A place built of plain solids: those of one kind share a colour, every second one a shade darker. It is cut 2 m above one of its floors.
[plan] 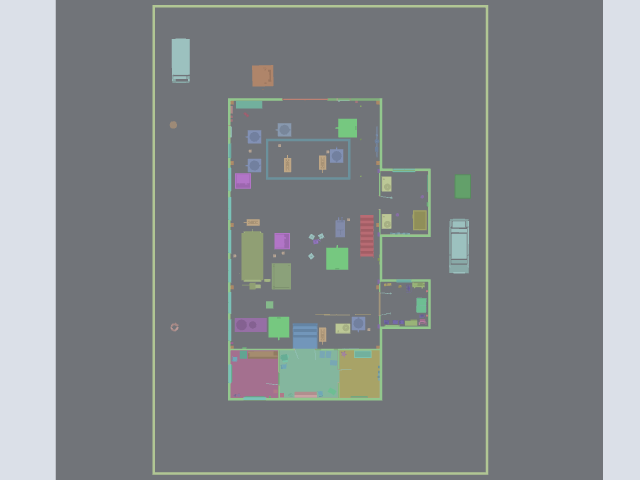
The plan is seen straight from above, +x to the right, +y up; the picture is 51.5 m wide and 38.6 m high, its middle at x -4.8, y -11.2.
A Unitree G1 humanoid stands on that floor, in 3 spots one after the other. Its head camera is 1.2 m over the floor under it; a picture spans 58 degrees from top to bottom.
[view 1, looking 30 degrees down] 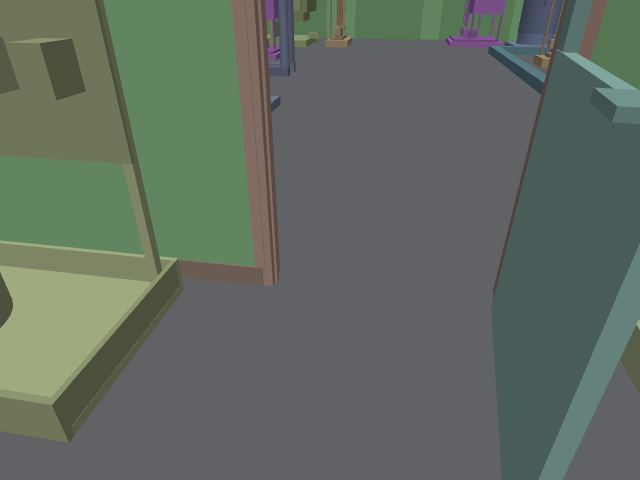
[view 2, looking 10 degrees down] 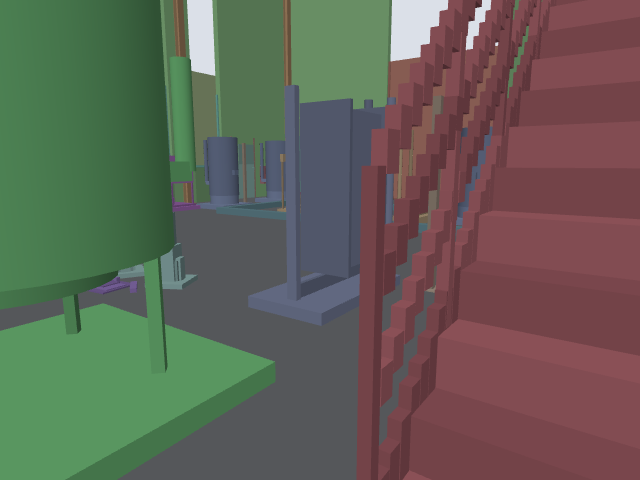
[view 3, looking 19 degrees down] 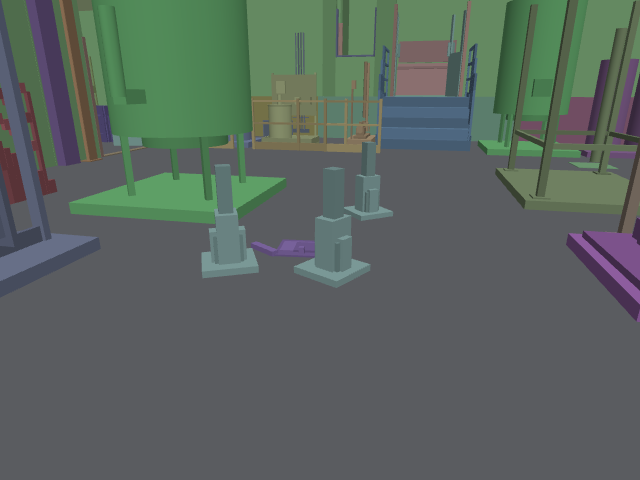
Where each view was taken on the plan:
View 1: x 1.65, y -8.20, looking -170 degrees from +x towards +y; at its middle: ground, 2.40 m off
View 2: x -1.03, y -13.52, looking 125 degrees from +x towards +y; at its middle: plate_exchanger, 3.86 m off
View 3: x -6.00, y -8.20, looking -77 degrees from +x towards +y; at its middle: cone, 2.90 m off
